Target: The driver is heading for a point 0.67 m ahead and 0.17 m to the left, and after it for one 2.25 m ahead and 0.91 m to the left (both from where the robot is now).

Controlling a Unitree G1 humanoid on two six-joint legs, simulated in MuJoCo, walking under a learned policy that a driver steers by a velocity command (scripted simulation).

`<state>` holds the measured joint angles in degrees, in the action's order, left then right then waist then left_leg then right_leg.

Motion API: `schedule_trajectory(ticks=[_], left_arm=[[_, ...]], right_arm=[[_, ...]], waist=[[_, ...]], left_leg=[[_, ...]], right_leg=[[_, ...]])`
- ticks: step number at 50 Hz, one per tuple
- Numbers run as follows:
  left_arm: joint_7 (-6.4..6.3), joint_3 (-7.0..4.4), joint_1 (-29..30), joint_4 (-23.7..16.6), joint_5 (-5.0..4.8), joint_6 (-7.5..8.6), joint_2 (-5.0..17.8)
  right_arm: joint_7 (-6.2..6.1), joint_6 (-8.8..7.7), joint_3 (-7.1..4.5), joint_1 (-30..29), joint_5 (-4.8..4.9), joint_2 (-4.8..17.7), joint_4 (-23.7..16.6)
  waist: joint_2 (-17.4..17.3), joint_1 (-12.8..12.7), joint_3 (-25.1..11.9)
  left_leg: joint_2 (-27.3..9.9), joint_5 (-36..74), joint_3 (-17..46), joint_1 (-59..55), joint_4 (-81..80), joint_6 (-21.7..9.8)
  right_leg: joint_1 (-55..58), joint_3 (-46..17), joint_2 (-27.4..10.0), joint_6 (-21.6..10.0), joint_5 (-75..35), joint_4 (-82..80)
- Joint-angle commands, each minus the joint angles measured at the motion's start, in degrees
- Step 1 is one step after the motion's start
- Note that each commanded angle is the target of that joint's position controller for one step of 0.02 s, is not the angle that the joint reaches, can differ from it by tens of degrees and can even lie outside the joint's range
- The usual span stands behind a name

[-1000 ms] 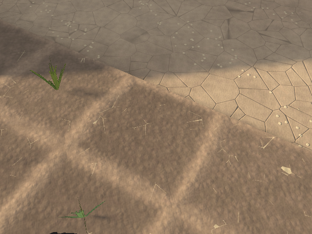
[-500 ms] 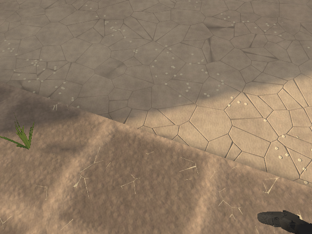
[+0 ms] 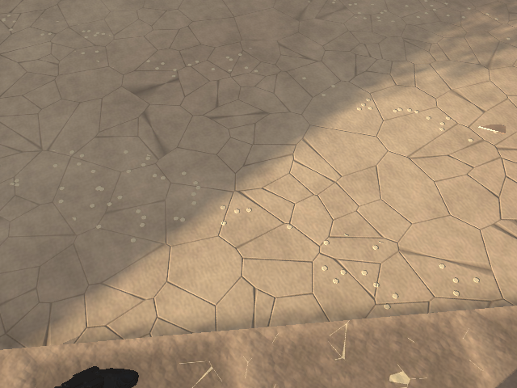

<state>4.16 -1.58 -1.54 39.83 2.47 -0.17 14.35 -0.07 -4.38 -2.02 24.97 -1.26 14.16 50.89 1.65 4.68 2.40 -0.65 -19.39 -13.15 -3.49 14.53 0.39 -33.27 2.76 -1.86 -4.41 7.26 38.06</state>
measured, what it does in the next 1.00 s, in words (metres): walks ahead, turning left: right foot, then left foot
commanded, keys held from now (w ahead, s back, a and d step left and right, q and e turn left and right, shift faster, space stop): w+q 0.86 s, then q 0.14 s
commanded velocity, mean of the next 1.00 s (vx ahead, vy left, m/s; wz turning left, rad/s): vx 0.48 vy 0.00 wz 0.39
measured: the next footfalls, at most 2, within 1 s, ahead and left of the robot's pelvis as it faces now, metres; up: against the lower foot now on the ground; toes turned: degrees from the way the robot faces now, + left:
right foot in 0.06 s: +0.18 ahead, -0.10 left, +0.00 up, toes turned -4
left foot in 0.60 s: +0.46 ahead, +0.11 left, +0.00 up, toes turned +19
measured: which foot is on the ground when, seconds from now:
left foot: down 0.00-0.08, up 0.10-0.58, down 0.60-1.00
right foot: up 0.00-0.04, down 0.06-0.62, up 0.64-1.00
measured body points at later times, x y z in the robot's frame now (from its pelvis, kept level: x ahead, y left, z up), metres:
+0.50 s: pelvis +0.26 -0.01 +0.00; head +0.29 -0.01 +0.45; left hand +0.20 +0.24 -0.14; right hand +0.45 -0.22 -0.12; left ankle +0.40 +0.13 -0.70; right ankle +0.14 -0.10 -0.74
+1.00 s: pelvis +0.51 +0.07 +0.00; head +0.53 +0.10 +0.45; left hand +0.56 +0.38 -0.10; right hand +0.64 -0.19 -0.11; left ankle +0.42 +0.10 -0.74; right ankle +0.73 -0.01 -0.69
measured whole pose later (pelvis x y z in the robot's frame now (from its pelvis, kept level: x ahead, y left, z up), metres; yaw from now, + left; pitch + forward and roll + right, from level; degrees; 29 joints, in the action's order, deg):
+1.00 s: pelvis +0.51 +0.07 +0.00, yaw +29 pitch +1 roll +1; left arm 0.7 -2.6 -5.0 43.0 2.0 1.2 16.0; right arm 0.0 -2.1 -4.3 22.7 -0.1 16.1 49.7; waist 2.6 3.7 2.6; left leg 8.9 -15.8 7.3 4.6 20.4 -6.7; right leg -36.5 -4.4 -5.0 2.7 -1.3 42.0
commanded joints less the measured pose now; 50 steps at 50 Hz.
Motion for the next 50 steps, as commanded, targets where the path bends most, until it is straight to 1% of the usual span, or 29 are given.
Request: schedule_trajectory(ticks=[1, 2, 3, 4, 5, 6, 7, 8, 9, 10, 14, 19, 24, 27, 28, 29, 30, 31, 32, 33, 34, 35, 36, 38, 40, 43, 45, 47, 50], left_arm=[[-0.98, -0.90, -0.6, -3.1, 0.54, 1.39, 3.7], [-1.47, -1.44, -8.2, -0.5, 0.87, 2.09, 4.6], [-2.25, -2.43, -17.8, 2.8, 1.83, 2.77, 6.9], [-3.39, -3.93, -24.7, 3.4, 2.89, 3.05, 13.4], [-4.03, -4.59, -25.2, 3.2, 0.29, 2.51, 15.4], [-4.35, -4.09, -21.2, 3.6, -0.91, 2.47, 13.2], [-4.35, -2.97, -17.5, 4.0, -1.02, 2.94, 9.4], [-4.15, -2.06, -14.7, 4.2, -1.01, 3.48, 6.1], [-4.23, -1.52, -13.0, 4.4, -1.34, 3.96, 4.3], [-4.27, -1.29, -12.7, 4.6, -1.28, 4.50, 3.5], [-4.40, -1.91, -15.6, 6.8, -1.54, 6.30, 4.7], [-4.76, -1.75, -18.5, 8.7, -1.49, 6.32, 4.0], [-5.57, -2.11, -22.9, 11.4, -1.47, 5.66, 6.2], [-6.15, -2.53, -22.3, 12.1, -1.13, 4.76, 8.4], [-6.31, -2.75, -21.7, 12.1, -0.99, 4.27, 9.2], [-6.37, -2.91, -21.6, 12.0, -0.88, 3.70, 9.9], [-6.23, -2.90, -20.4, 11.2, -1.03, 3.40, 10.0], [-5.56, -1.82, -22.0, 8.0, -2.09, 3.70, 5.5], [-4.72, -2.21, -19.4, 4.9, -1.68, 4.22, 5.9], [-4.37, -2.38, -13.2, 3.5, -1.35, 4.80, 7.5], [-4.24, -1.97, -12.9, 3.3, -2.06, 5.54, 6.9], [-4.41, -2.02, -14.1, 4.3, -1.84, 5.55, 6.5], [-4.55, -1.98, -15.0, 4.4, -0.62, 4.63, 6.3], [-4.35, -1.85, -16.6, 4.8, 0.54, 2.53, 5.4], [-3.73, -1.72, -14.6, 3.8, 0.44, 1.46, 4.5], [-3.48, -1.99, -8.3, 1.9, -0.16, 1.35, 5.4], [-3.77, -2.55, -4.3, 0.6, -0.34, 1.69, 6.9], [-3.59, -2.20, -2.4, -0.3, -0.31, 1.94, 6.0], [-3.38, -1.66, 0.8, -1.5, -0.68, 2.35, 5.3]], right_arm=[[-0.34, 0.41, -1.86, 2.2, 0.09, 10.1, -0.4], [-0.37, 0.87, -1.71, 2.1, 0.45, 10.4, 0.2], [-0.28, 0.88, -1.19, 1.9, 1.01, 9.2, -0.3], [0.63, 0.56, 0.44, 3.3, 2.39, 3.0, -4.0], [0.21, 0.94, -0.82, 3.3, 1.99, 6.0, -4.1], [-0.19, 1.28, -1.84, -2.0, 1.39, 8.3, -4.6], [0.09, 0.97, -1.32, -2.8, 1.61, 6.4, -4.7], [0.22, 1.30, -1.43, -2.0, 1.37, 5.6, -3.5], [0.47, 2.19, -1.54, -0.7, 0.28, 5.1, -2.6], [0.92, 3.05, -1.54, 1.1, -0.30, 4.2, -1.4], [2.19, 4.31, -1.97, -3.9, 0.00, 2.5, -2.8], [2.88, 4.03, -1.34, -13.7, -0.33, 1.4, -6.2], [3.96, 3.63, -0.61, -22.5, -0.76, 1.4, -10.2], [3.69, 3.64, -1.16, -19.9, -0.77, 2.6, -10.3], [3.35, 3.59, -1.62, -16.2, -0.82, 3.5, -9.5], [2.97, 3.22, -2.37, -10.8, -0.97, 4.9, -8.1], [2.27, 2.69, -3.59, -1.9, -1.62, 7.3, -5.3], [1.23, 2.90, -5.76, 2.9, -2.03, 14.2, -4.9], [1.38, 3.31, -6.20, -0.7, 0.28, 16.7, -6.2], [1.09, 3.77, -5.93, -1.7, 1.21, 15.3, -5.9], [0.67, 3.70, -5.23, -4.5, 1.28, 12.7, -5.6], [0.48, 3.43, -4.53, -6.8, 1.08, 10.2, -5.6], [0.29, 3.03, -3.98, -8.8, 1.56, 8.5, -5.5], [0.55, 1.82, -3.58, -9.3, 1.58, 8.0, -5.8], [0.71, 1.35, -4.02, -8.0, 1.51, 9.8, -5.4], [0.84, 1.26, -4.37, -4.7, 1.03, 10.9, -4.8], [0.41, 0.96, -4.26, -1.2, 1.37, 10.7, -3.6], [0.01, 1.35, -4.33, -0.9, 1.51, 10.8, -3.3], [-0.56, 2.29, -4.09, -0.5, 0.92, 10.1, -3.8]], waist=[[-7.5, -4.0, -0.1], [-6.6, -7.8, -4.2], [-4.7, -11.8, -10.3], [7.2, -13.0, -20.0], [8.3, -12.7, -24.1], [1.9, -11.6, -14.9], [2.2, -8.8, -7.3], [1.4, -6.5, -3.7], [3.2, -4.7, -1.6], [4.1, -3.9, -1.5], [2.8, -3.3, 0.7], [2.1, -4.8, 3.3], [1.2, -7.2, 5.1], [3.2, -5.1, 1.6], [3.8, -3.3, -1.0], [3.7, -1.0, -4.3], [0.7, 3.5, -9.1], [-9.4, 3.8, -15.6], [-13.4, 0.9, -19.0], [-5.8, 2.0, -12.8], [-2.7, -0.2, -6.3], [0.0, -3.0, -2.3], [0.0, -5.2, -1.2], [-1.6, -6.4, -2.8], [-2.3, -6.2, -2.7], [-3.9, -3.9, -1.2], [-4.1, -2.4, -0.4], [-4.8, -2.1, -1.1], [-5.8, -0.8, -1.3]], left_leg=[[-15.0, 51.6, 5.6, 1.1, 5.3, -7.8], [-13.7, 55.2, 4.5, 2.3, 14.5, -7.2], [-11.6, 45.7, 4.1, 10.5, 26.6, -6.2], [-5.3, 14.0, 3.3, 30.0, 47.7, -3.7], [2.0, -11.6, 11.3, 37.7, 60.0, -3.3], [-0.7, -7.2, 17.5, 41.1, 61.2, -4.0], [-3.0, -3.4, 16.6, 40.4, 57.4, -4.1], [-4.5, -0.9, 16.2, 38.0, 53.2, -4.0], [-5.0, 0.7, 15.9, 35.4, 51.1, -3.5], [-4.9, 2.4, 15.6, 33.0, 50.9, -3.1], [-5.1, 9.7, 15.3, 38.6, 48.8, -2.5], [-4.7, 18.9, 12.8, 42.7, 36.0, -2.2], [-2.9, 18.0, 7.1, 40.8, 23.3, -5.3], [1.6, 10.7, 3.9, 33.9, 21.1, -8.6], [3.7, 7.2, 3.3, 29.6, 21.0, -10.0], [5.4, 4.8, 4.0, 23.2, 19.4, -11.7], [5.1, 5.5, 7.4, 10.5, 14.6, -14.1], [-10.0, -1.5, 29.9, -7.2, 12.7, -20.5], [-19.2, 4.0, 57.0, -13.9, 3.6, -26.7], [-17.7, 8.3, 49.2, -10.4, 2.1, -24.8], [-16.6, 14.2, 41.8, -2.1, 1.3, -22.7], [-13.4, 20.3, 36.6, 4.8, 0.6, -19.7], [-10.4, 24.2, 32.4, 9.3, -0.1, -18.0], [-7.8, 27.8, 29.2, 12.7, -0.8, -17.5], [-5.8, 26.9, 27.5, 14.6, -2.1, -17.2], [-4.7, 24.3, 28.2, 13.6, -2.8, -16.2], [-5.8, 32.6, 30.0, 8.1, -0.5, -15.7], [-3.9, 37.6, 28.4, 7.4, 3.0, -14.2], [-2.7, 39.1, 29.0, 8.4, 8.4, -12.6]], right_leg=[[9.6, 3.2, 4.4, -3.1, 6.3, -5.4], [19.3, 3.7, 6.0, -4.4, 4.7, -9.7], [34.4, 0.0, 2.3, -5.9, 3.0, -10.9], [54.1, -23.9, -17.3, -10.8, 7.7, -12.6], [53.6, -40.2, -25.4, -14.0, -0.7, -19.4], [46.5, -29.1, -21.5, -11.8, -4.2, -19.0], [37.9, -20.9, -18.6, -9.5, -6.4, -21.2], [32.2, -15.5, -15.5, -6.4, -6.3, -23.8], [27.8, -11.6, -13.2, -4.6, -6.5, -25.6], [25.5, -9.1, -12.2, -4.0, -7.1, -27.0], [25.9, -2.7, -11.4, -3.9, -10.6, -30.4], [28.5, 3.9, -10.6, -3.9, -14.1, -30.6], [35.7, 8.1, -12.6, -2.9, -24.0, -28.1], [40.3, 10.9, -13.3, -1.9, -46.5, -18.9], [41.1, 11.5, -13.4, -1.8, -52.9, -12.4], [39.7, 11.7, -13.3, -1.8, -52.3, -3.3], [32.7, 12.4, -12.0, -0.5, -43.0, 11.0], [12.7, 13.0, -6.4, 2.3, -13.7, 32.3], [-3.3, 2.1, 5.2, 4.3, 24.2, 45.4], [-8.9, -5.1, 0.9, 3.8, 18.8, 44.7], [-7.7, -5.0, -1.8, 3.6, 13.6, 39.4], [-4.2, -4.8, -3.7, 3.7, 11.9, 33.4], [-0.6, -5.2, -4.7, 4.4, 11.4, 29.1], [3.8, -4.5, -4.5, 5.8, 11.1, 25.1], [3.6, -3.2, -4.1, 7.0, 8.3, 20.1], [-1.1, -3.5, -4.1, 7.6, -1.5, 14.2], [-6.4, -5.3, -3.9, 7.6, -5.0, 11.2], [-4.9, -5.2, -2.3, 7.5, -8.6, 6.6], [-1.6, -4.9, 0.1, 6.9, -12.1, 0.3]])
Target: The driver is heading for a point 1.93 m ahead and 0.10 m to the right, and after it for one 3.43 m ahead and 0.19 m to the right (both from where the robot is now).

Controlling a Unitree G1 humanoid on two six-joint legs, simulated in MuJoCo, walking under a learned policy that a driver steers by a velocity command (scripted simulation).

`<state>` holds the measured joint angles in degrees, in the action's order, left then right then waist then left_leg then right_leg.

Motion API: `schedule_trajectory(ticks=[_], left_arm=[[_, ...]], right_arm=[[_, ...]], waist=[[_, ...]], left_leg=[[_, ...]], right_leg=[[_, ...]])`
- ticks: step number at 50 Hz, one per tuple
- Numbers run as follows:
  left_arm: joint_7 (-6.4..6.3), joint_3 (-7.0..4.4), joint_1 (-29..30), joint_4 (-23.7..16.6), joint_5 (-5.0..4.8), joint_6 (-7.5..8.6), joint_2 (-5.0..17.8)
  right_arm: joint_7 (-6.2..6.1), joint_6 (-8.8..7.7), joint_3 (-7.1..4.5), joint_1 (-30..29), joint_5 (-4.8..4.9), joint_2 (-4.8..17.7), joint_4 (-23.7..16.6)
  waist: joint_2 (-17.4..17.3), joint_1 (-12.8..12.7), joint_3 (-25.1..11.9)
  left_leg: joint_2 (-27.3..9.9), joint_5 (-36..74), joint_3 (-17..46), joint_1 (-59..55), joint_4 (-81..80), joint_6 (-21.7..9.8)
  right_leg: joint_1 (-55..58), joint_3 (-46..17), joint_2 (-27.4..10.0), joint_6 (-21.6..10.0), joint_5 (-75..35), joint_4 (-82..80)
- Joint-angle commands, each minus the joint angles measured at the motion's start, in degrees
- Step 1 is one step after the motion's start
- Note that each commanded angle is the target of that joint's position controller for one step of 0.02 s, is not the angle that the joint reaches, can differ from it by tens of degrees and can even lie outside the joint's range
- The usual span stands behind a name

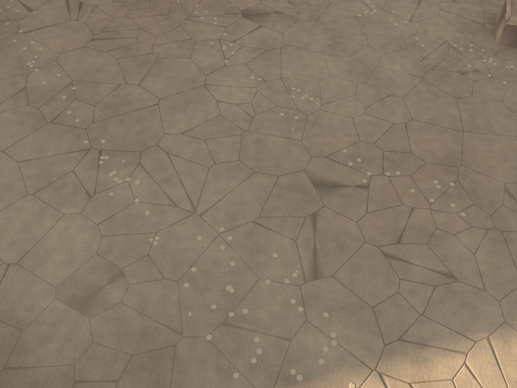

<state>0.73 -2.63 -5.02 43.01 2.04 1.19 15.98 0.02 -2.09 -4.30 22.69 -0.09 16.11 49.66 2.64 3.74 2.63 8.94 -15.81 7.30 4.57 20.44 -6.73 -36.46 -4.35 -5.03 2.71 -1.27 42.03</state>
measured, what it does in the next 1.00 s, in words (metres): goes down: right foot 0.06 m lower, then left foot 0.06 m higher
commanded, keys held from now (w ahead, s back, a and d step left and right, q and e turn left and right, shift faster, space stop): q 0.08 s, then no key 0.92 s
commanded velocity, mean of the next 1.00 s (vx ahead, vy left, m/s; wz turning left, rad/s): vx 0.07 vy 0.00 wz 0.18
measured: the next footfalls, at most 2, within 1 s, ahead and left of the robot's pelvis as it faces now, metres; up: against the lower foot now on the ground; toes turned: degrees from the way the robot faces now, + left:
right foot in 0.16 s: +0.25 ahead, -0.12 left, -0.06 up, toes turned +9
left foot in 0.64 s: +0.08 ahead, +0.05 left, +0.00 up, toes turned +9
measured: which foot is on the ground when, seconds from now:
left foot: down 0.00-0.16, up 0.18-0.62, down 0.64-1.00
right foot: up 0.00-0.14, down 0.16-1.00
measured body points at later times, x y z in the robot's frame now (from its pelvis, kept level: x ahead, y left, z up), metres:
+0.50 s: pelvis +0.13 -0.06 -0.06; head +0.14 -0.09 +0.39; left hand +0.15 +0.20 -0.18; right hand +0.28 -0.29 -0.20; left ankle +0.06 +0.08 -0.66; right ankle +0.21 -0.12 -0.80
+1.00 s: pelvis +0.11 -0.04 -0.06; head +0.10 -0.05 +0.39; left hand +0.08 +0.20 -0.20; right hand +0.21 -0.26 -0.20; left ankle +0.04 +0.04 -0.74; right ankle +0.18 -0.14 -0.80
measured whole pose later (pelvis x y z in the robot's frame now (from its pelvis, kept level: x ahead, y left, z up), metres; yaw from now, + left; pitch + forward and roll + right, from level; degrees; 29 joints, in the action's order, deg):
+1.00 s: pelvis +0.11 -0.04 -0.06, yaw +10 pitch -1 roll +2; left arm 0.1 -1.4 -19.5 54.1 1.5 -1.4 10.8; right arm -2.7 1.2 0.1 16.0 -1.2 10.3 50.0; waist 1.5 -0.3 -0.4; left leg 4.9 -33.1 -1.6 18.7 52.3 -3.4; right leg -15.8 -1.6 -1.0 -0.4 7.6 23.9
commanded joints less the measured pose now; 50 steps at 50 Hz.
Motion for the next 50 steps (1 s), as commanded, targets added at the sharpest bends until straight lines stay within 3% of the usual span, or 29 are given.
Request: schedule_trajectory(ticks=[1, 5, 6, 7, 8, 9, 10, 11, 12, 13, 14, 16, 17, 20, 24, 28, 30, 32, 33, 34, 35, 36, 37, 39, 41, 45, 50], left_arm=[[0.07, -0.47, 5.1, -5.1, -0.25, 1.21, 3.8], [-0.34, -0.38, 0.7, -3.7, -0.78, 2.31, 5.0], [-0.76, -0.52, -2.8, -2.1, -1.09, 2.81, 5.4], [-1.23, -0.61, -8.9, 0.1, -1.01, 3.72, 5.4], [-1.43, -1.14, -14.1, 1.9, -0.14, 4.82, 7.7], [-0.94, -0.99, -17.0, 0.9, 0.29, 5.20, 9.5], [0.03, -1.46, -20.4, 0.4, -1.38, 4.20, 9.4], [-0.17, -1.65, -15.8, -1.1, -2.26, 3.47, 8.5], [-0.89, -0.37, -10.0, -2.9, -2.09, 2.66, 4.4], [-1.61, 0.54, -6.4, -3.4, -1.55, 1.89, 2.6], [-2.10, 0.65, -6.9, -2.5, -1.15, 1.49, 3.2], [-2.01, 0.39, -9.2, -0.2, -0.72, 1.17, 4.7], [-1.87, 0.35, -9.3, 0.0, -0.67, 1.43, 4.8], [-1.64, 0.84, -9.4, 0.9, -1.06, 1.81, 3.4], [-1.92, 1.02, -9.4, 1.4, -0.67, 1.17, 2.5], [-1.99, 0.47, -13.0, 3.4, -0.14, -0.04, 3.5], [-1.73, 0.22, -14.1, 3.9, 0.02, -1.06, 3.6], [-1.93, -0.37, -17.2, 5.9, -1.14, -2.28, 4.7], [-1.87, -0.57, -18.6, 5.7, -1.28, -2.21, 3.5], [-1.35, -0.25, -15.5, 3.0, -2.17, -1.56, 1.1], [-1.09, -0.63, -13.4, 3.5, -1.78, -1.47, 1.9], [-0.51, -0.50, -13.9, 4.2, -1.94, -1.59, 0.1], [0.01, -0.26, -14.4, 5.2, -1.80, -1.59, -0.8], [0.15, -0.21, -16.3, 6.4, -0.63, -1.28, -0.3], [-0.17, -0.25, -17.7, 7.7, -0.68, -1.18, 0.7], [-0.62, 0.13, -16.5, 8.3, -0.58, -1.99, 0.4], [-0.86, 0.36, -16.8, 9.6, -0.51, -2.30, -0.2]], right_arm=[[-0.88, 0.27, -1.77, 1.9, -0.53, 8.0, -2.8], [-2.62, 0.62, -1.70, -0.5, -1.86, 8.1, -5.0], [-2.96, 0.68, -1.55, -0.7, -2.24, 7.8, -5.0], [-2.76, 0.61, -1.50, -1.3, -1.79, 7.9, -5.2], [-2.22, 0.32, -1.00, 1.0, -0.49, 6.0, -5.2], [-2.57, 0.62, -0.40, 9.2, 1.72, 1.5, -5.0], [-3.35, 1.14, -0.46, 14.7, 2.26, 4.4, -4.4], [-3.57, 1.92, -0.47, 13.0, 0.47, 5.7, -3.3], [-3.07, 2.75, -0.51, 6.3, -1.51, 6.6, -3.7], [-2.00, 3.43, -0.44, -0.1, -2.21, 6.7, -5.3], [-1.15, 4.57, -0.24, -2.3, -2.58, 6.2, -6.3], [-0.69, 6.33, 0.39, -1.6, -2.38, 4.3, -6.1], [-0.79, 6.69, 0.54, -1.3, -2.45, 3.8, -5.9], [-1.33, 7.23, 0.74, -2.9, -2.43, 3.0, -6.2], [-1.37, 7.68, 1.48, -5.5, -2.40, 2.0, -6.1], [-1.58, 7.00, 3.24, -8.5, -1.70, -0.4, -6.9], [-1.70, 6.26, 3.40, -5.3, -1.09, -0.1, -5.5], [-1.81, 4.71, 3.49, -1.6, -0.91, 0.2, -4.8], [-1.75, 3.77, 2.84, -0.4, -1.87, 3.0, -4.0], [-2.06, 3.93, 2.03, -3.7, -1.43, 5.8, -3.7], [-2.24, 3.54, 3.49, -7.5, -2.25, 1.2, -4.9], [-2.47, 2.96, 4.20, -11.2, -2.34, -0.9, -5.7], [-2.55, 2.62, 4.09, -11.9, -2.04, -0.8, -5.6], [-2.74, 1.94, 3.64, -10.1, -1.19, 0.7, -4.9], [-2.69, 1.67, 3.60, -5.7, -0.74, -0.2, -4.0], [-2.92, 2.71, 3.27, -4.9, -1.03, 0.1, -2.8], [-2.89, 2.82, 3.09, -5.1, -1.12, -0.6, -1.6]], waist=[[-6.8, 0.6, -1.4], [-6.5, -0.5, -3.0], [-6.1, -1.8, -3.5], [-3.5, -4.8, -4.7], [1.6, -5.2, -7.9], [10.0, -2.3, -15.5], [8.9, -2.9, -25.6], [6.0, -2.6, -23.7], [0.6, -2.5, -16.8], [-0.9, -2.6, -12.2], [1.0, -2.8, -8.8], [3.7, -2.1, -7.2], [3.7, -1.9, -8.4], [3.1, -1.6, -8.4], [4.6, -2.3, -7.0], [7.9, -4.3, -5.9], [8.5, -4.4, -5.0], [7.4, -2.0, -1.6], [2.7, -3.1, 0.3], [-14.6, -4.2, 1.2], [-11.7, -4.1, 2.2], [-8.3, -6.1, 1.3], [-6.0, -6.6, 0.2], [-5.4, -6.4, -2.2], [-4.0, -4.1, -3.7], [-2.0, -3.8, -1.1], [-1.1, -3.7, 0.1]], left_leg=[[-11.9, 34.1, 9.4, 0.5, 4.8, -4.9], [-9.8, 24.5, 14.8, 1.7, 15.7, -2.0], [-9.1, 22.8, 14.7, 0.8, 20.7, -1.3], [-6.9, 20.8, 11.9, 2.3, 28.9, 0.0], [-2.8, 7.3, 7.9, 9.3, 41.5, 1.6], [3.1, -35.1, 1.9, 24.7, 61.8, 3.1], [1.9, -33.6, 1.1, 30.5, 71.3, 3.8], [0.0, -25.1, 1.4, 33.6, 77.4, 4.7], [-1.6, -18.9, 0.1, 33.7, 76.4, 5.4], [-2.6, -15.4, -0.2, 33.5, 73.5, 6.1], [-3.4, -12.4, 0.1, 30.4, 69.4, 6.4], [-2.6, -11.1, -1.4, 26.6, 67.9, 6.3], [-2.0, -10.4, -1.3, 26.3, 69.5, 5.8], [-1.9, -9.9, -0.4, 28.7, 67.6, 5.4], [-3.6, -9.8, -3.3, 27.3, 59.9, 6.1], [-6.0, -22.2, -9.0, 22.0, 43.6, 4.3], [-4.7, -22.4, -11.5, 15.3, 35.1, 2.7], [-4.9, -13.0, -8.4, 9.3, 15.3, -0.5], [-8.3, -7.7, 0.2, 6.4, 9.3, -2.9], [-18.6, -6.2, 16.0, 14.8, 5.8, -7.3], [-21.8, -4.1, 18.7, 20.8, 5.3, -8.9], [-19.8, -2.8, 14.1, 23.5, 8.1, -7.4], [-16.8, -2.2, 9.2, 23.9, 10.9, -5.0], [-13.2, -2.0, 4.3, 22.8, 15.8, -2.0], [-10.9, -3.1, 2.7, 22.6, 18.7, -0.8], [-10.8, -5.0, 2.3, 20.7, 19.5, -1.7], [-10.9, -8.7, 2.4, 22.1, 18.8, -1.9]], right_leg=[[2.6, 1.9, 4.0, -0.5, -4.2, -6.4], [13.0, -1.1, 5.3, -1.8, -7.1, -17.5], [15.9, -1.6, 4.4, -2.3, -10.0, -21.4], [23.5, 0.2, 3.9, -2.7, -16.7, -27.0], [35.3, -1.3, -0.6, -3.0, -34.1, -23.9], [52.5, -11.5, -16.0, -8.5, -73.7, -7.3], [59.0, -22.4, -23.1, -15.0, -72.8, -5.1], [52.3, -25.7, -22.6, -18.3, -51.2, -11.1], [41.5, -21.2, -18.0, -17.4, -32.8, -15.9], [33.4, -16.8, -14.2, -16.3, -21.7, -19.3], [26.1, -14.0, -12.0, -15.2, -19.3, -21.7], [20.1, -10.3, -8.9, -14.7, -17.3, -23.7], [20.0, -10.0, -8.6, -15.1, -16.8, -23.8], [20.5, -9.0, -8.1, -15.6, -11.0, -24.7], [19.8, -8.9, -6.5, -15.6, 6.6, -28.5], [22.0, -8.7, -7.0, -14.7, 11.5, -31.3], [19.8, -8.0, -6.5, -13.9, 12.6, -31.5], [16.4, -8.3, -6.8, -10.2, 12.0, -30.4], [12.9, -5.4, -4.0, -7.1, 11.7, -27.0], [11.9, 2.4, 3.3, -3.9, 15.0, -20.8], [15.9, 0.4, 2.3, -3.6, 14.4, -18.3], [21.9, 0.5, 2.6, -3.7, 9.5, -18.4], [25.8, 1.9, 3.3, -3.8, 4.7, -18.9], [30.3, 2.4, 2.1, -4.0, -5.3, -18.4], [32.6, 1.2, -0.3, -4.4, -13.1, -16.9], [25.1, -0.1, 0.0, -5.3, -5.2, -18.8], [24.5, -0.8, 0.3, -4.6, 1.2, -19.7]])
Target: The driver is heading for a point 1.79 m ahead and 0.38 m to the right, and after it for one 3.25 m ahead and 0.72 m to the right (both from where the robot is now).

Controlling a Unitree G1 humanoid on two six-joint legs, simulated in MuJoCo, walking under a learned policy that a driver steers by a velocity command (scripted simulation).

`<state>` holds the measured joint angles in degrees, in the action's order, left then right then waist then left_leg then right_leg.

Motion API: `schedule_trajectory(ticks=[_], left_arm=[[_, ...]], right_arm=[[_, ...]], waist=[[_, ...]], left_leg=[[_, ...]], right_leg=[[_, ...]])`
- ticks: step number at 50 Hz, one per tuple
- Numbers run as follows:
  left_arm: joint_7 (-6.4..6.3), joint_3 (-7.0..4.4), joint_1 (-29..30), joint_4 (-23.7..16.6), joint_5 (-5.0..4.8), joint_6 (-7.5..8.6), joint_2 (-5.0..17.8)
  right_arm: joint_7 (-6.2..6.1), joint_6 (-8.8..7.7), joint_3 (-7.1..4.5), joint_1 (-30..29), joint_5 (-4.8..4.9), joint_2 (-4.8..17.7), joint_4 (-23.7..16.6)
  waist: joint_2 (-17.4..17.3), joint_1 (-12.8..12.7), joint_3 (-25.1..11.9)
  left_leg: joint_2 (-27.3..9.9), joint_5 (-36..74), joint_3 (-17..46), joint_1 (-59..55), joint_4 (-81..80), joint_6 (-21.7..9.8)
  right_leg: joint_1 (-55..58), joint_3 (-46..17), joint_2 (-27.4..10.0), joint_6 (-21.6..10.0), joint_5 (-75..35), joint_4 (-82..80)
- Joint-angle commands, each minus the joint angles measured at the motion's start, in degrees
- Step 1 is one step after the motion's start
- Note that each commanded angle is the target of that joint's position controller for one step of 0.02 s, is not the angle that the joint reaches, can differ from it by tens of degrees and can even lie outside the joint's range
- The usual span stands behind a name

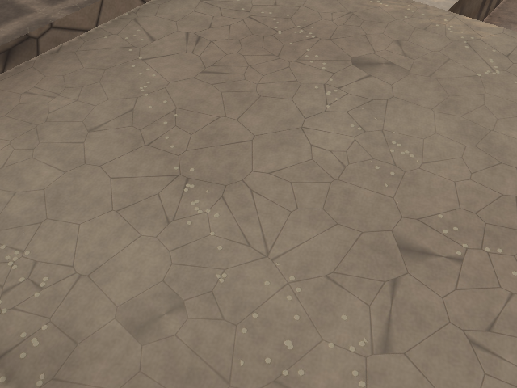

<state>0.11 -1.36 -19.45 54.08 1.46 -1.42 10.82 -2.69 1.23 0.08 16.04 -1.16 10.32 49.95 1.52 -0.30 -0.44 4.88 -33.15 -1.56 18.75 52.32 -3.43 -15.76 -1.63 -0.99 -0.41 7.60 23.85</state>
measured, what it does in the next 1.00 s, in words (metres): walks ahead: right foot 0.06 m lower, then left foot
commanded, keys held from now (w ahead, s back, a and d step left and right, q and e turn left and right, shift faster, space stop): no key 0.16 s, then w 0.24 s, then no key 0.36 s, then w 0.24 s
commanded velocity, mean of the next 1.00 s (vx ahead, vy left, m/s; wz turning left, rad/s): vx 0.16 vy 0.00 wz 0.00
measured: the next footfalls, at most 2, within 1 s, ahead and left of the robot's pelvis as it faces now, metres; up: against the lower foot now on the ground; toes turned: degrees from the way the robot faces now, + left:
right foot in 0.50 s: +0.14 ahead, -0.15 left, +0.00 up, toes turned -1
left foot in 0.90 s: +0.27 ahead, +0.02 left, +0.00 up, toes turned +2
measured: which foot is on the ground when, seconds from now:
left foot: down 0.00-0.50, up 0.52-0.88, down 0.90-1.00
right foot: down 0.00-0.24, up 0.26-0.48, down 0.50-0.90, up 0.92-1.00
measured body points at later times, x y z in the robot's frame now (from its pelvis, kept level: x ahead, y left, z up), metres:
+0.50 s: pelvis +0.07 -0.04 +0.00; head +0.08 -0.07 +0.45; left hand +0.16 +0.21 -0.12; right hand +0.01 -0.30 -0.16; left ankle -0.05 +0.09 -0.68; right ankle +0.10 -0.15 -0.74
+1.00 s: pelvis +0.21 -0.05 -0.01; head +0.22 -0.03 +0.44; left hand +0.19 +0.18 -0.18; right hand +0.26 -0.29 -0.15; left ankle +0.23 +0.01 -0.74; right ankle +0.14 -0.15 -0.70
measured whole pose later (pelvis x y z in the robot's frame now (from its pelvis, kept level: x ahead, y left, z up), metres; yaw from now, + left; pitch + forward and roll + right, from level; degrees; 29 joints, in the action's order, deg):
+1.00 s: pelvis +0.21 -0.05 -0.01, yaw -1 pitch -1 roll -1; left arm 0.4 -2.0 -20.9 60.7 2.2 1.6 9.7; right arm -0.3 -3.6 -2.5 13.7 -0.8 9.6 57.8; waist 1.9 -0.6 1.9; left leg 2.9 -15.3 -4.3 14.6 30.4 -5.8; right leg -16.7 1.2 1.5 -5.0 26.4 53.0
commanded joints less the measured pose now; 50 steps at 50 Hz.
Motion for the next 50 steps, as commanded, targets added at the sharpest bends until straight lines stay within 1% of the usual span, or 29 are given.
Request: schedule_trajectory(ticks=[1, 8, 9, 11, 12, 13, 14, 16, 18, 21, 23, 24, 25, 26, 27, 28, 29, 30, 32, 34, 38, 41, 43, 44, 45, 46, 47, 48, 50], left_arm=[[-0.27, -0.90, -2.5, -1.2, 0.06, 0.32, 5.0], [-0.58, -0.90, -2.9, 0.5, 0.02, 0.45, 4.7], [-0.49, -0.53, -3.8, 1.3, -0.16, 0.36, 3.4], [-0.36, -0.58, -1.8, 0.4, -0.61, -0.01, 3.6], [-0.20, -0.52, 0.9, -0.9, -0.60, 0.03, 3.3], [0.04, -0.28, 3.6, -2.3, -0.45, 0.33, 1.7], [0.09, -0.41, 5.9, -3.5, 0.17, 0.79, 1.5], [-0.04, -1.41, 8.4, -5.1, 0.16, 2.18, 4.0], [0.14, -1.65, 8.6, -5.3, 0.21, 3.73, 3.9], [1.26, -2.13, 5.0, -3.2, -1.32, 3.99, 3.3], [0.66, -2.68, -3.9, 1.5, -1.95, 3.54, 1.9], [0.14, -3.40, -9.1, 4.4, -1.58, 3.58, 2.9], [-0.10, -3.68, -13.7, 5.9, -0.47, 4.15, 4.2], [-0.14, -3.12, -13.4, 4.5, 0.32, 4.45, 6.9], [-0.26, -3.93, -15.4, 4.9, 0.16, 3.87, 11.7], [-0.39, -3.63, -9.4, 3.6, -0.32, 3.84, 9.9], [-0.32, -2.87, -3.7, 1.4, -0.54, 4.27, 7.8], [-0.56, -2.16, -1.0, 1.0, 0.07, 4.70, 6.3], [-1.18, -1.01, -2.6, 2.4, 0.25, 5.57, 4.4], [-1.61, -0.19, -3.7, 3.7, 0.36, 6.24, 3.4], [-2.05, 0.40, -4.0, 5.0, 0.13, 5.25, 3.6], [-1.63, -0.42, -6.4, 6.3, -0.45, 4.19, 5.4], [-1.33, -1.00, -5.5, 6.3, -0.37, 3.52, 5.8], [-1.25, -0.98, -5.4, 6.2, -0.20, 3.50, 5.1], [-1.05, -0.63, -4.4, 5.5, -0.11, 3.91, 3.3], [-0.39, 0.15, -3.6, 3.4, -0.76, 4.42, -0.5], [-0.28, -1.44, -0.9, 2.0, 0.52, 4.09, 4.4], [0.16, -2.10, 1.3, 1.8, 1.57, 3.86, 5.8], [1.05, -1.67, 2.4, 2.4, 0.93, 4.11, 2.4]], right_arm=[[-0.18, -0.53, -1.33, 1.6, -0.04, 5.0, -1.5], [0.03, -0.76, -1.69, 2.2, -0.01, 3.8, 0.8], [0.27, -0.89, -1.53, 3.4, -0.20, 3.1, 1.7], [0.86, -0.90, -2.76, 5.1, -0.65, 5.9, 2.4], [1.00, -1.02, -3.41, 6.6, -0.52, 7.6, 2.6], [0.82, -1.26, -4.31, 7.5, -0.28, 9.9, 3.3], [0.48, -1.60, -4.89, 6.4, -0.18, 10.7, 3.6], [0.33, -3.18, -4.89, 6.6, -1.29, 9.9, 4.2], [0.53, -4.75, -5.13, 6.0, -1.29, 9.8, 5.4], [0.83, -4.74, -5.59, 4.2, -1.27, 9.8, 7.0], [0.84, -3.78, -5.61, 4.6, -0.85, 9.8, 8.5], [1.01, -3.70, -5.34, 5.9, -0.52, 9.0, 9.3], [1.24, -4.04, -4.57, 6.6, -0.36, 5.9, 9.5], [1.39, -4.27, -3.34, 6.8, -0.99, 0.7, 8.0], [1.34, -4.29, -4.36, 10.5, 1.15, 3.5, 7.5], [1.24, -3.85, -4.08, 6.3, 0.33, 4.5, 7.1], [1.38, -3.82, -3.80, 1.5, -0.46, 4.5, 6.0], [1.61, -3.77, -3.55, 0.5, -0.73, 3.8, 6.0], [2.35, -2.83, -3.78, 2.8, -0.91, 4.7, 6.9], [2.27, -2.45, -3.30, 2.1, -0.08, 3.4, 7.2], [1.38, -2.24, -1.95, -2.8, 1.04, 1.7, 6.6], [1.66, -2.60, -2.03, -5.5, 0.15, 2.9, 5.6], [2.20, -3.17, -2.47, -4.9, -0.54, 3.3, 5.7], [2.24, -3.81, -2.85, -1.7, -0.60, 3.8, 6.6], [2.00, -4.73, -3.48, 4.5, -0.66, 5.5, 8.3], [1.79, -5.17, -4.83, 9.0, 0.20, 10.7, 9.3], [2.17, -4.77, -5.41, 15.0, 0.75, 11.3, 11.0], [2.27, -4.62, -4.47, 11.0, 0.54, 7.9, 9.8], [2.26, -5.28, -3.98, 3.7, 0.62, 5.7, 7.3]], waist=[[0.3, 0.3, 3.3], [1.1, 0.5, 3.2], [0.7, 0.7, 1.9], [-0.7, 2.0, 5.4], [-2.2, 3.4, 8.1], [-6.7, 4.3, 10.3], [-8.5, 4.6, 12.9], [-7.6, 5.1, 13.9], [-6.6, 4.2, 12.3], [-7.1, 1.9, 7.1], [-2.4, -2.2, 4.4], [1.7, -4.0, 1.7], [5.7, -5.7, -1.7], [9.9, -2.7, -2.1], [9.3, -1.7, -4.9], [4.2, -0.7, 0.8], [1.9, -0.9, 4.9], [0.9, 0.0, 4.4], [4.8, 1.4, 2.7], [5.5, 1.9, 1.6], [7.3, 0.4, 0.5], [6.0, -0.7, 1.6], [2.9, 1.0, 5.4], [0.8, 2.7, 6.1], [-3.6, 5.0, 5.0], [-14.9, 5.6, 4.1], [-17.1, 8.1, 4.2], [-9.1, 5.2, 6.5], [-5.4, 1.5, 8.0]], left_leg=[[-6.5, 8.4, 10.8, 7.8, -12.9, -5.2], [-5.7, 8.4, 9.5, 7.0, -12.2, -5.1], [-5.6, 1.7, 9.9, 6.9, -13.9, -5.4], [-6.1, -15.6, 13.9, 7.3, -19.2, -8.2], [-8.8, -22.7, 19.5, 6.0, -24.3, -10.4], [-14.0, -27.9, 28.0, 5.9, -30.0, -13.4], [-18.5, -27.6, 34.7, 7.8, -32.7, -16.0], [-22.7, -15.8, 40.0, 0.5, -33.0, -18.7], [-21.1, 0.8, 33.2, -5.5, -28.8, -15.9], [-14.5, 14.3, 17.7, -0.7, -25.2, -9.4], [-10.7, 20.7, 10.6, 2.2, -15.4, -6.4], [-8.1, 24.9, 6.4, 2.4, -5.2, -5.1], [-5.4, 16.0, 2.8, 8.2, 10.2, -3.2], [-2.9, -5.3, 0.5, 17.3, 28.4, -1.3], [-1.2, -2.4, 1.4, 20.5, 30.7, -0.6], [-5.1, 1.8, 1.3, 23.9, 31.4, -0.2], [-6.7, 5.7, 1.5, 23.2, 28.1, 0.0], [-7.6, 10.9, 2.7, 19.7, 23.7, 0.4], [-7.3, 15.5, 1.9, 14.2, 16.6, 1.3], [-6.3, 17.6, 1.7, 11.3, 7.6, 2.5], [-3.6, 19.6, -1.4, 2.3, -12.6, 2.5], [-4.1, 17.4, -2.4, -0.4, -14.9, 0.7], [-4.3, 16.5, -2.2, -5.1, -20.3, -0.6], [-4.6, 15.2, -0.3, -9.8, -23.4, -1.4], [-9.4, 12.3, 6.7, -17.5, -27.0, -3.0], [-18.6, 0.4, 24.2, -24.7, -36.1, -8.1], [-27.5, -3.1, 38.3, -25.4, -41.8, -13.7], [-26.0, -5.0, 35.8, -21.2, -41.9, -13.5], [-21.5, 0.6, 26.5, -13.3, -44.8, -10.6]], right_leg=[[3.6, -3.9, -3.9, -1.5, -7.0, -1.9], [2.5, -5.0, -4.7, -1.5, -3.0, -3.4], [3.1, -4.9, -4.0, -1.4, 4.6, -3.6], [-3.1, -3.4, -0.8, -1.4, 21.8, -0.2], [-8.7, -2.1, 0.8, -1.1, 22.9, 3.7], [-12.1, 0.9, 3.0, -0.7, 16.3, 11.7], [-14.7, 0.0, 1.5, -1.6, 11.9, 18.7], [-26.0, -4.2, -0.8, -2.6, 17.7, 27.9], [-27.3, -4.7, -3.2, -1.9, 15.8, 23.9], [-5.9, 0.9, -0.6, -0.3, 9.0, 10.4], [10.4, 8.1, 4.2, 0.1, -2.6, 0.4], [17.1, 8.8, 4.5, -0.2, -4.5, -1.5], [24.7, 0.4, -2.7, -1.7, -6.4, -1.4], [24.5, -15.2, -15.1, -3.7, -27.5, 2.4], [24.4, -27.4, -22.8, -12.1, -29.1, -2.6], [18.6, -27.0, -22.5, -14.3, -15.9, -5.0], [12.9, -21.1, -18.8, -13.0, -17.2, -6.1], [9.9, -16.1, -15.7, -11.1, -22.8, -6.4], [8.3, -8.7, -12.0, -10.1, -36.1, -6.2], [9.9, -5.9, -10.6, -9.7, -43.7, -5.7], [9.9, -2.3, -8.3, -9.0, -43.0, -4.1], [7.5, -7.9, -11.4, -10.7, -15.4, -6.6], [2.3, -11.2, -11.7, -10.7, 7.0, -7.2], [-1.0, -11.5, -10.6, -10.0, 13.0, -5.0], [-6.3, -8.6, -7.8, -8.8, 15.5, 2.3], [-17.8, 1.2, 1.4, -6.1, 20.8, 16.7], [-24.7, 5.1, 4.6, -5.2, 28.8, 31.4], [-26.0, 1.3, 1.3, -5.5, 24.6, 37.0], [-22.0, 0.0, -1.9, -4.6, 14.6, 36.4]])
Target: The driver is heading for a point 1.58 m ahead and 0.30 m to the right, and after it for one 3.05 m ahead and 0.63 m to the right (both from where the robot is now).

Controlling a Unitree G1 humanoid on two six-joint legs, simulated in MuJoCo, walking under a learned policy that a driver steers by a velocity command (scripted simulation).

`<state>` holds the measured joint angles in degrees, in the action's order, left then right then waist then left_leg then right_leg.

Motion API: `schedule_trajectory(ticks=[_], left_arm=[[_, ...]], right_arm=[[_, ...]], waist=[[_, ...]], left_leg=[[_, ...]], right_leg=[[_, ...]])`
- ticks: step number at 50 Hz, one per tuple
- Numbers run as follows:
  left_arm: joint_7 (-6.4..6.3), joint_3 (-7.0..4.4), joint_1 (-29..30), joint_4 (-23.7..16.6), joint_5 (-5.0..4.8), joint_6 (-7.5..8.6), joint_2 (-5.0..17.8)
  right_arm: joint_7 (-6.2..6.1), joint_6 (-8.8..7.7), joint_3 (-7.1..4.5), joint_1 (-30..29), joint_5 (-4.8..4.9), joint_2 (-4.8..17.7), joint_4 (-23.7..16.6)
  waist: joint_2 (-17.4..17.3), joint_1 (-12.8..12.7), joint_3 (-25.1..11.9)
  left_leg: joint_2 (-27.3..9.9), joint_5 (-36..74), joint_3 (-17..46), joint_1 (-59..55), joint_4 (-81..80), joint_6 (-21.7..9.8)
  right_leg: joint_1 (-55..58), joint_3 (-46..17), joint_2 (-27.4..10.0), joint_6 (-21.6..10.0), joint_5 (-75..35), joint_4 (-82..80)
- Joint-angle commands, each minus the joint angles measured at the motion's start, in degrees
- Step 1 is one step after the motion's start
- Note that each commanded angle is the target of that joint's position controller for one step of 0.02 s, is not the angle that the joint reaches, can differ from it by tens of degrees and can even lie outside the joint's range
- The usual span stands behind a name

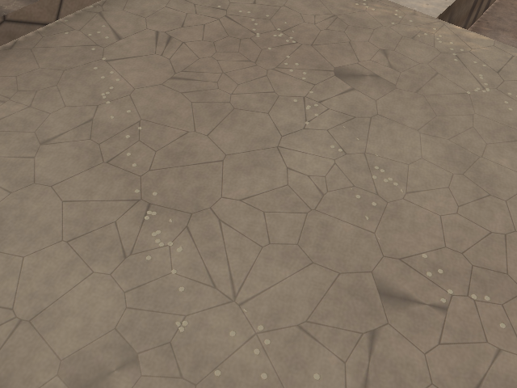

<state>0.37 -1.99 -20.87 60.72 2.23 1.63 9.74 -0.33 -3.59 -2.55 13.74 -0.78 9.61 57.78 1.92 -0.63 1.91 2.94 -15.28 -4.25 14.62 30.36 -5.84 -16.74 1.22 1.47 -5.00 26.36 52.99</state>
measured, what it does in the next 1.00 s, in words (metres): walks ahead: right foot, then left foot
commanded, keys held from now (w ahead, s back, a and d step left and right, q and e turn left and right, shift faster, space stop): w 0.96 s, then no key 0.04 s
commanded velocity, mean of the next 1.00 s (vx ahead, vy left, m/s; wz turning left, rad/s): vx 0.46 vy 0.00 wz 0.00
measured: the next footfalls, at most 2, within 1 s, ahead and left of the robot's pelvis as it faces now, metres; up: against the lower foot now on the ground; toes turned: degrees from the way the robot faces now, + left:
right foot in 0.44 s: +0.34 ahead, -0.13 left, +0.00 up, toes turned -5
left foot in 0.98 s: +0.66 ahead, +0.03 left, +0.00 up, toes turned +4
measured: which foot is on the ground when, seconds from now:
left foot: down 0.00-0.44, up 0.46-0.96, down 0.98-1.00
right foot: up 0.00-0.42, down 0.44-0.98, up 1.00-1.00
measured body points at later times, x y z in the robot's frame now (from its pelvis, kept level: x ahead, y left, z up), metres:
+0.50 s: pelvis +0.23 -0.06 -0.01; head +0.26 -0.07 +0.44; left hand +0.39 +0.18 -0.13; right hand +0.15 -0.28 -0.16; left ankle +0.05 +0.06 -0.67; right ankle +0.31 -0.13 -0.73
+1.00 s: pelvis +0.50 -0.04 -0.01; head +0.54 -0.03 +0.43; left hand +0.39 +0.18 -0.16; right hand +0.70 -0.26 -0.12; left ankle +0.62 +0.02 -0.74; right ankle +0.31 -0.13 -0.72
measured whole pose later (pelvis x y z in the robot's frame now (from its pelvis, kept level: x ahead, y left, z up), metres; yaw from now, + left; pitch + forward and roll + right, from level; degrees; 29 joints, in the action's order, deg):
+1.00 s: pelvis +0.50 -0.04 -0.01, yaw -1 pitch +0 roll -1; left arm -1.1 -1.7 -28.0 63.5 1.4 4.7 9.4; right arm 0.8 -4.8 -2.1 -1.1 -1.8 9.7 50.2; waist 0.2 -3.2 4.1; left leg 0.8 -4.2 -6.1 26.0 29.8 -6.8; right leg 5.7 4.4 2.6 -3.2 26.6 24.2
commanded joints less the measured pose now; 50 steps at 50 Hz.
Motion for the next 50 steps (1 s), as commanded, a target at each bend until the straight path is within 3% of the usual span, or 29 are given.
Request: schedule_trajectory(ticks=[1, 3, 5, 11, 16, 19, 20, 21, 22, 23, 24, 25, 26, 28, 29, 31, 33, 37, 40, 44, 47, 48, 49, 50], left_arm=[[0.99, -1.17, 3.7, -4.0, 0.26, 1.07, 3.2], [1.20, -1.29, 3.0, -3.1, 0.30, 0.62, 2.9], [1.31, -1.58, 6.2, -4.0, 0.01, 0.12, 3.4], [1.52, -1.24, 18.8, -8.4, -0.52, -0.25, 3.0], [1.58, -0.99, 25.1, -11.4, -0.72, 0.27, 3.6], [1.16, -1.51, 22.1, -11.6, -0.88, 0.93, 4.7], [0.80, -2.07, 16.9, -10.1, -0.89, 1.28, 5.5], [0.31, -2.85, 7.6, -6.9, -0.67, 1.85, 6.6], [-0.35, -4.13, -2.4, -4.7, 0.61, 2.53, 10.5], [-0.41, -5.56, -8.4, -4.2, 1.49, 2.54, 17.0], [0.04, -5.10, -3.9, -4.4, -0.44, 1.63, 14.8], [0.19, -4.11, 3.2, -5.7, -0.94, 1.58, 11.7], [0.45, -3.17, 6.8, -6.3, -0.96, 2.10, 8.1], [0.07, -1.91, 7.3, -5.1, -1.15, 3.08, 4.4], [-0.14, -1.61, 5.8, -4.3, -1.10, 3.50, 3.9], [-0.42, -1.61, 2.3, -3.0, -1.28, 4.20, 5.0], [-0.53, -1.61, -0.2, -2.3, -1.43, 4.31, 6.0], [-0.55, -0.93, -4.6, -1.3, -1.35, 4.27, 5.5], [-0.76, -0.68, -7.7, -0.5, -1.31, 4.43, 5.8], [-1.40, -0.73, -10.7, 1.0, -0.79, 4.09, 6.6], [-1.85, -1.12, -8.6, 1.0, -0.43, 3.87, 7.9], [-1.81, -1.29, -7.9, 1.0, -0.37, 3.69, 8.5], [-1.73, -1.18, -7.0, 0.8, -0.76, 3.46, 8.2], [-1.62, -0.59, -7.4, -1.0, -1.66, 3.54, 6.3]], right_arm=[[-0.41, -1.01, -1.12, 5.3, 0.36, 5.6, -0.6], [-0.70, -1.77, -0.81, 7.6, 0.36, 4.6, 0.5], [-0.76, -2.17, -0.78, 10.5, 0.39, 5.0, 1.4], [-0.90, -2.11, -0.55, 15.9, -0.06, 6.0, 2.6], [-0.97, -2.31, -0.65, 18.6, -0.49, 6.8, 3.7], [-1.08, -2.34, -0.94, 16.5, -0.85, 8.0, 3.6], [-1.03, -2.38, -1.09, 15.5, -0.70, 8.6, 3.6], [-0.83, -2.26, -1.13, 14.5, -0.37, 8.9, 3.6], [-0.57, -2.33, -0.60, 14.1, 0.13, 7.4, 2.4], [0.15, -2.30, 0.63, 19.2, 2.14, 0.9, 0.7], [0.18, -2.14, -1.02, 16.6, 0.71, 6.6, 1.3], [0.35, -2.09, -1.50, 11.6, 0.41, 7.2, -0.4], [0.56, -2.42, -1.32, 8.7, 0.20, 6.2, -1.0], [0.89, -1.29, -1.30, 8.9, -0.98, 4.2, -0.8], [1.20, -0.62, -1.27, 9.6, -1.27, 3.3, -0.5], [1.59, 0.29, -1.39, 8.1, -1.43, 3.1, -1.1], [1.78, 0.80, -1.34, 3.0, -1.39, 3.3, -2.9], [2.06, 0.95, -0.90, -7.9, -0.87, 3.6, -6.7], [2.15, 0.71, -0.13, -13.8, -0.38, 2.8, -8.6], [2.01, 0.27, -0.03, -18.5, -0.23, 3.8, -10.7], [1.47, -0.51, -0.68, -13.6, -0.24, 5.2, -9.9], [1.01, -0.86, -1.30, -7.1, -0.31, 6.2, -7.8], [0.40, -1.54, -2.02, 2.9, -1.02, 7.4, -4.4], [-0.30, -2.11, -3.15, 12.7, -2.67, 11.9, -2.4]], waist=[[-5.8, 0.7, 4.9], [-5.3, -0.1, 2.8], [-5.2, 0.0, 2.8], [-6.0, 2.8, 5.0], [-6.8, 4.2, 5.9], [-7.1, 1.6, 4.6], [-6.9, -0.8, 2.1], [-4.8, -4.9, -2.6], [-1.5, -8.4, -8.9], [11.7, -6.9, -16.9], [5.6, -5.9, -15.1], [2.9, -2.9, -5.8], [-0.1, -1.7, -1.9], [1.4, 1.5, 0.7], [1.7, 2.1, 0.2], [1.4, 2.6, 0.5], [1.3, 2.1, 1.8], [1.1, 0.0, 4.2], [1.6, -1.6, 4.5], [1.8, -2.4, 5.3], [2.5, 0.8, 2.6], [2.5, 3.5, -0.8], [1.0, 7.5, -5.6], [-3.9, 10.0, -13.0]], left_leg=[[-17.8, -10.8, 25.3, -8.2, -23.5, -7.2], [-15.2, 1.5, 18.6, -8.7, -23.0, -6.3], [-14.3, 7.0, 15.2, -10.3, -23.2, -6.0], [-13.8, 11.0, 11.6, -12.8, -23.9, -6.2], [-15.4, 21.3, 9.9, -16.4, -20.7, -6.6], [-16.2, 33.7, 8.4, -16.7, -15.2, -5.1], [-15.5, 42.1, 7.2, -16.2, -9.3, -4.3], [-13.0, 44.7, 4.5, -13.6, 1.4, -3.1], [-10.4, 32.4, 2.5, -3.4, 16.4, -1.8], [-1.0, -2.9, -1.2, 16.1, 38.6, 1.3], [-0.7, -11.0, 6.7, 20.9, 44.8, 0.1], [-4.2, -5.9, 7.0, 23.5, 45.2, -0.4], [-6.2, -1.5, 7.1, 21.7, 42.0, -0.5], [-8.4, 1.2, 6.6, 16.5, 36.7, 0.4], [-8.3, 1.6, 6.2, 15.1, 35.7, 0.9], [-8.3, 2.3, 4.9, 16.7, 34.1, 1.8], [-9.0, 5.4, 3.9, 20.8, 31.1, 2.9], [-9.0, 12.0, 1.9, 24.9, 20.1, 4.3], [-7.2, 15.5, 0.0, 22.6, 10.9, 4.0], [-5.7, 13.2, -0.7, 22.3, 4.6, 1.9], [-2.4, 7.0, -1.9, 13.2, 1.1, -1.0], [-0.5, 5.9, -2.4, 5.7, -0.6, -2.2], [-0.8, 10.6, -1.7, -6.8, -3.9, -3.7], [-13.3, 16.6, 11.1, -22.1, -2.7, -6.6]], right_leg=[[-19.0, -2.6, -5.2, 0.8, -7.4, 6.1], [-16.8, -1.2, -5.1, 2.1, -11.6, 5.3], [-18.6, -0.2, -5.3, 2.9, -14.5, 3.0], [-21.8, 1.5, -5.4, 4.6, -20.8, -9.5], [-19.6, 3.1, -4.2, 2.8, -20.0, -16.5], [-11.1, 4.4, -2.0, 0.0, -15.7, -20.1], [-3.9, 5.2, -0.1, -1.0, -15.0, -22.1], [7.6, 6.0, 1.5, -2.2, -16.9, -25.9], [22.1, -3.5, -7.1, -4.7, -10.6, -27.6], [37.2, -32.9, -25.2, -11.7, 0.4, -34.2], [32.1, -41.1, -24.7, -12.1, 3.5, -40.6], [24.1, -31.0, -22.5, -10.4, 2.4, -40.4], [16.8, -24.3, -19.9, -8.9, -5.1, -42.0], [9.5, -14.5, -14.8, -5.5, -16.4, -43.5], [8.9, -12.3, -13.9, -5.2, -20.4, -43.7], [9.3, -9.5, -13.1, -5.7, -27.7, -43.9], [10.0, -7.8, -12.7, -5.9, -29.3, -45.1], [12.2, -5.2, -11.4, -5.6, -34.8, -46.1], [14.6, -3.6, -11.1, -5.2, -38.8, -45.9], [22.1, -3.5, -13.6, -6.0, -44.1, -43.7], [24.5, -1.7, -14.3, -4.8, -61.2, -35.5], [24.1, -1.0, -13.6, -4.2, -66.5, -28.0], [19.3, 0.8, -11.2, -2.8, -63.6, -16.3], [7.2, 2.8, -7.8, -1.3, -42.4, 1.1]])
Velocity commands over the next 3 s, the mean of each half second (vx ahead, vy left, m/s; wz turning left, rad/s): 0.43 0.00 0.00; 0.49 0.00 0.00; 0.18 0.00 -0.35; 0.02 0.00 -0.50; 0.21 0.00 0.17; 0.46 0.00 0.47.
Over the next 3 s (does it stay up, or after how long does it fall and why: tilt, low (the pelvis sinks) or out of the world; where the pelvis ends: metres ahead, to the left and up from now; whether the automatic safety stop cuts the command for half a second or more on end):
stays up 0.91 -0.05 0.00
